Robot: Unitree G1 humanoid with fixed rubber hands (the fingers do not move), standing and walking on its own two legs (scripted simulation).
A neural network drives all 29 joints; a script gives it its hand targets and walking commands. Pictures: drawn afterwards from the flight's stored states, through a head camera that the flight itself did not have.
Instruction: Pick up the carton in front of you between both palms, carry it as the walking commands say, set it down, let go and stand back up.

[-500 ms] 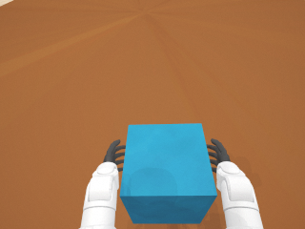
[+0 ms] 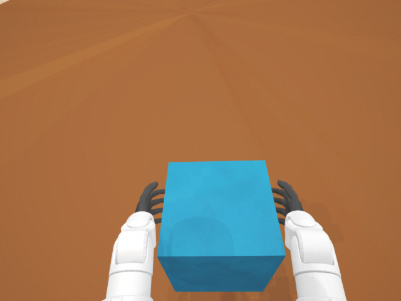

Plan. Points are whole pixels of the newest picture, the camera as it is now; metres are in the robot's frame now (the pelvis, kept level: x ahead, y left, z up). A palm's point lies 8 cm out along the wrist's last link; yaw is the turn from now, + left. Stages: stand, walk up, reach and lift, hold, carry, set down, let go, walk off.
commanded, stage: carry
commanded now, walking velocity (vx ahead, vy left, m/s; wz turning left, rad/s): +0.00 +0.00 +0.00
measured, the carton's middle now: (217, 229) +0.30 +0.00 -0.04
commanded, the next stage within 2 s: hold in 0.12 s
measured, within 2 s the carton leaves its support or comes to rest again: neither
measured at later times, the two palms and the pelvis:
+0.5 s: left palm (132, 230) +0.26 +0.17 +0.03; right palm (274, 206) +0.32 -0.12 +0.03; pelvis -0.01 -0.03 +0.01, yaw +14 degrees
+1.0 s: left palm (154, 242) +0.33 +0.17 -0.17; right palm (259, 233) +0.36 -0.12 -0.18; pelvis -0.05 -0.07 -0.10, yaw +15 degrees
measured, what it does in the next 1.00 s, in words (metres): lowers itself, turning left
